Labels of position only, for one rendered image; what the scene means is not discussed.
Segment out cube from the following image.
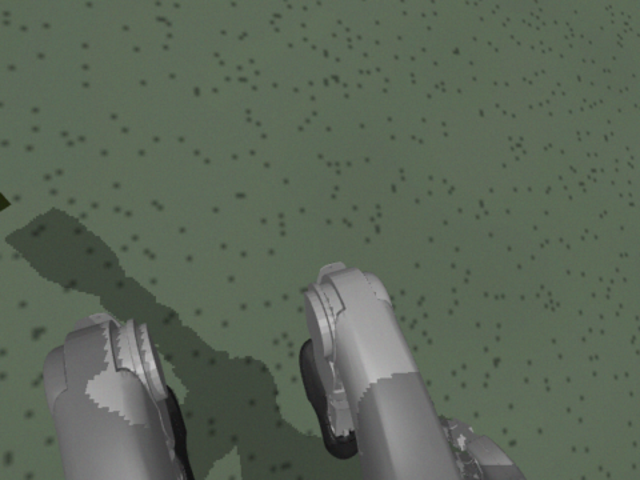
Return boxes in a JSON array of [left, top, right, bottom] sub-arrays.
[[0, 193, 11, 211]]

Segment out right robot foot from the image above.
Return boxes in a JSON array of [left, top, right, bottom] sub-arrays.
[[299, 339, 358, 459]]

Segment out left robot foot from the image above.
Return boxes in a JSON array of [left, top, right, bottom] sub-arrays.
[[165, 384, 195, 480]]

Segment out right robot hand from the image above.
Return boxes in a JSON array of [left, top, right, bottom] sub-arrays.
[[439, 418, 527, 480]]

